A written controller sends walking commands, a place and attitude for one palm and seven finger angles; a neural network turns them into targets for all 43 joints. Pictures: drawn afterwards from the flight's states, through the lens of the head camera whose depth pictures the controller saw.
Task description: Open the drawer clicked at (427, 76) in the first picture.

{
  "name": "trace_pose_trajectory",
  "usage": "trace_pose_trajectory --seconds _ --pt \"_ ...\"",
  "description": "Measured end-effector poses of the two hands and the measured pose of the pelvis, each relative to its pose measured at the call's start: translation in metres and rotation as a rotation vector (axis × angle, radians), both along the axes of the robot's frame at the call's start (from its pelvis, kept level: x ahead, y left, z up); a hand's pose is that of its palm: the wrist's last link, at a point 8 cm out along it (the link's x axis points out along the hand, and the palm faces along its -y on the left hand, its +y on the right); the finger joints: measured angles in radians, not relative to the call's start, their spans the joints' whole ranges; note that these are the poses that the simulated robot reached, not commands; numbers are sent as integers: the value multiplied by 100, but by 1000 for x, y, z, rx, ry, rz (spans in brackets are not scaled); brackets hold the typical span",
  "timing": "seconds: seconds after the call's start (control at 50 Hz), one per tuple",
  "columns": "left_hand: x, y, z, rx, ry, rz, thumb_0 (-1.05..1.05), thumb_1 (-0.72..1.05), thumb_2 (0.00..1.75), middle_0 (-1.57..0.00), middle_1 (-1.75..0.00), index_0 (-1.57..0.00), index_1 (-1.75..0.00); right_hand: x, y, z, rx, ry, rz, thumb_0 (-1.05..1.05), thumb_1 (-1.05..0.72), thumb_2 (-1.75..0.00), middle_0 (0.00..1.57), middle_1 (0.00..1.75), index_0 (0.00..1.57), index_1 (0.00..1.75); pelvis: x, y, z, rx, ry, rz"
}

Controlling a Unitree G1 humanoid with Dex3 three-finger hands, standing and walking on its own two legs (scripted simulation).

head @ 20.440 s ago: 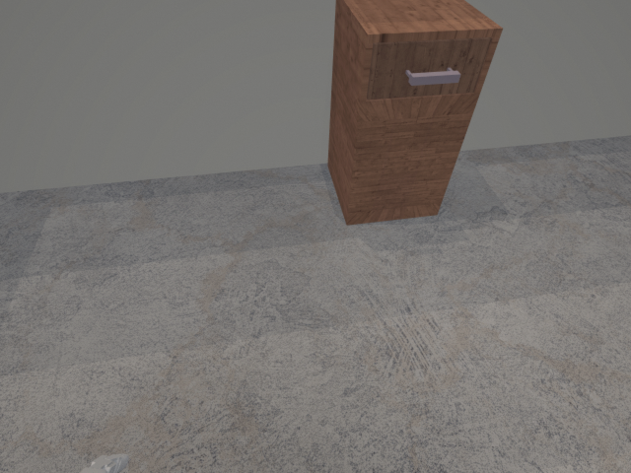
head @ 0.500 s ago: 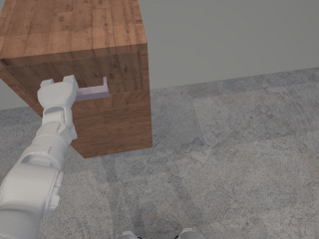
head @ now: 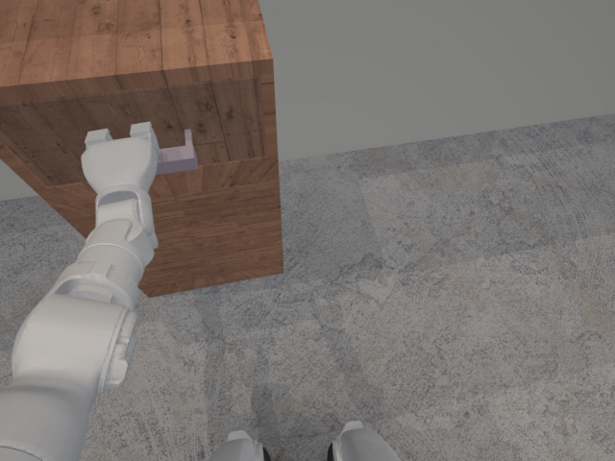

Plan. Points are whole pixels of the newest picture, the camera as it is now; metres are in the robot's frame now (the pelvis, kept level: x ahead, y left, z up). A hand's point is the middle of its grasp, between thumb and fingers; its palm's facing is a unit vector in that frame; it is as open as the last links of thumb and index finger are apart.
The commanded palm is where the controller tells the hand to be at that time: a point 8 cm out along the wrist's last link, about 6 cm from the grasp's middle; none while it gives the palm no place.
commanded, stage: lower the fingers behind the handle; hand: left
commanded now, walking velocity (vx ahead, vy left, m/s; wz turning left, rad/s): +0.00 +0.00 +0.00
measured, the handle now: (143, 152) +0.59 +0.21 -0.02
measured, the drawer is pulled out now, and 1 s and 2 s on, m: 0.00 0.00 0.00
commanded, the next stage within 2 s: lift the fingers back up to retry in 0.92 s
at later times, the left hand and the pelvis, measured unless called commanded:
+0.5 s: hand (136, 187) +0.51 +0.20 +0.00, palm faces +0.02 +0.04 -1.00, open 13.6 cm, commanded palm +0.49 +0.19 +0.01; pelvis -0.03 +0.00 -0.03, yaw +0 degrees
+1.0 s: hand (135, 188) +0.51 +0.20 -0.01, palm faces +0.01 +0.02 -1.00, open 13.7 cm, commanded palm +0.49 +0.19 +0.01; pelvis -0.05 +0.01 -0.05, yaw +0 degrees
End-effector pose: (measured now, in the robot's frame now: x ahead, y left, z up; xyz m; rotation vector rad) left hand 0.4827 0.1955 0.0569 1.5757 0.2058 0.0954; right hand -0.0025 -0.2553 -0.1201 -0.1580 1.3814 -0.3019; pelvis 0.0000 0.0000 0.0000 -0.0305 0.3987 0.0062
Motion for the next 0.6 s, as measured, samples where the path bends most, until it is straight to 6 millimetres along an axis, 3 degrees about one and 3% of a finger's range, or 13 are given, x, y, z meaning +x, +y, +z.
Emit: trace_pose_trajectory --seconds 0.24,0.4,0.6 --pt "2 10 -4 -14 -33 -105 0 -48 30 -30 -121 -30 -128 -36 -12 -2 -62 65 1 1 -91 -90 20 30 21 30 -8 0 -16 -7 37 4" --pt "0 7 -10 3 -101 -79 0 -48 30 -30 -123 -29 -133 -36 -12 -10 -62 58 21 1 -91 -90 20 30 21 30 -20 2 -26 -16 56 15" --pt "7 2 -6 39 -54 -30 0 -48 30 -31 -121 -30 -142 -41 -4 -18 -61 7 17 0 -91 -90 20 30 21 30 -37 5 -34 -18 63 11"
